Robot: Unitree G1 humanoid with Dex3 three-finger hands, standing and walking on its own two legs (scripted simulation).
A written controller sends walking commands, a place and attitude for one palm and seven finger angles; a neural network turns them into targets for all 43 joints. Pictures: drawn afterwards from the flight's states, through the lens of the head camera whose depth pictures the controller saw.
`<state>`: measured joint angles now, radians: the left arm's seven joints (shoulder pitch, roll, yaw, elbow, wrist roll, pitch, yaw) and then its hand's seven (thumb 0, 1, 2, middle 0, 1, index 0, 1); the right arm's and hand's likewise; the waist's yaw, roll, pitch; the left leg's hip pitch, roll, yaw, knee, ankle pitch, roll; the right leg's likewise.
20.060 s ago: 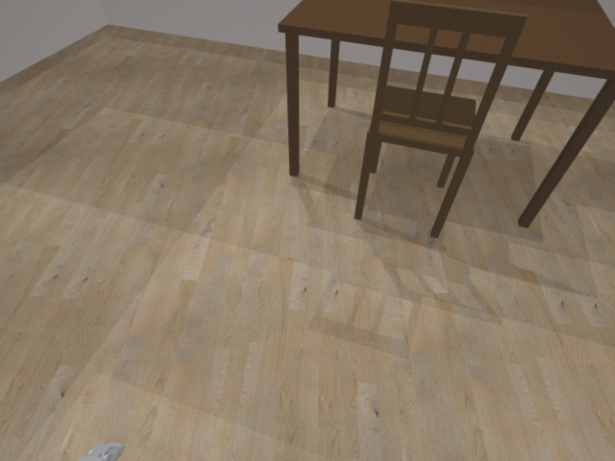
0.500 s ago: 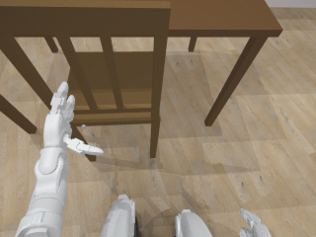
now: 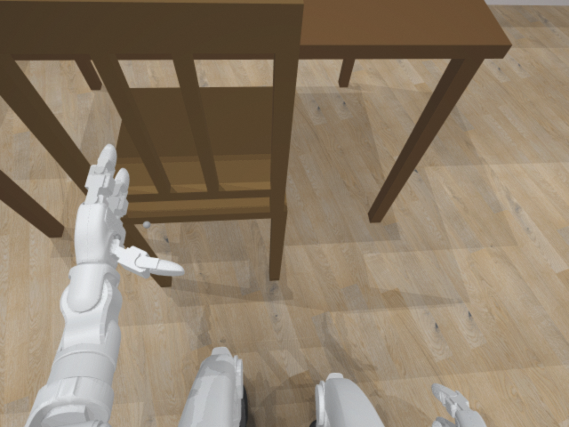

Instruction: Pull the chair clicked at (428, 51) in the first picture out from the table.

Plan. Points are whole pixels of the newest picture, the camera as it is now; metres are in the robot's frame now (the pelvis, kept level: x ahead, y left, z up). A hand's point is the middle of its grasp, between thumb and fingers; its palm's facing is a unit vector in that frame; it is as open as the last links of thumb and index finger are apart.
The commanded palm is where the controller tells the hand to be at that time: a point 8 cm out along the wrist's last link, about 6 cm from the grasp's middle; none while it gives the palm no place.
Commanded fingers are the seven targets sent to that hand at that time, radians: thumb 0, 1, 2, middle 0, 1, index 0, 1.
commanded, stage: aim the fingers beside a spindle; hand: left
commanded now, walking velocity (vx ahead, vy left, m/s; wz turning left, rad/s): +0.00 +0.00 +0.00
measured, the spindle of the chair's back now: (140, 135) +0.52 +0.23 +0.05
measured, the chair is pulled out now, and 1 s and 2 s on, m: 0.00 0.00 0.00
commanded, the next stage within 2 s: push the fingers through the gap in 0.24 s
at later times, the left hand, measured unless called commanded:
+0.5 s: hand (147, 218) +0.39 +0.20 +0.02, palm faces +0.11 -0.99 -0.03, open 17.0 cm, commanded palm +0.37 +0.25 +0.03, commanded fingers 0.00 -0.50 0.30 -0.06 -0.08 -0.06 -0.08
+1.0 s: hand (152, 185) +0.44 +0.20 +0.02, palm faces +0.09 -1.00 -0.03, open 17.0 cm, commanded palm +0.42 +0.25 +0.03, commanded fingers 0.00 -0.50 0.30 -0.06 -0.08 -0.06 -0.08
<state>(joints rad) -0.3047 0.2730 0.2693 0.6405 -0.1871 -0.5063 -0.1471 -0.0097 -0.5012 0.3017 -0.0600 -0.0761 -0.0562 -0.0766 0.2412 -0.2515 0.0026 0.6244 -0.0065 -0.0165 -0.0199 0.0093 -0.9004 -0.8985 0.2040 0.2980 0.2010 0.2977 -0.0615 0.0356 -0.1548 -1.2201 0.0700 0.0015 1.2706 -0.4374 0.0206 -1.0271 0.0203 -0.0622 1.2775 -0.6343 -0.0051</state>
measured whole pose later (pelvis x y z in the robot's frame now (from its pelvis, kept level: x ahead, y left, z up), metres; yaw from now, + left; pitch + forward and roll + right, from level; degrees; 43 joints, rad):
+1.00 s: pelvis +0.00 +0.00 -0.01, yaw -1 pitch +24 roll -4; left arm -0.54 0.35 0.34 0.84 -0.16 -0.49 -0.17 -0.01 -0.50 0.30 -0.06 -0.08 -0.06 -0.08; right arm 0.28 -0.26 0.00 0.65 -0.02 0.02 -0.01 0.01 -0.90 -0.90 0.20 0.30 0.20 0.30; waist -0.09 0.04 -0.15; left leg -1.28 0.08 0.00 1.30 -0.45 0.02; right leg -1.08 0.03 -0.06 1.29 -0.64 0.00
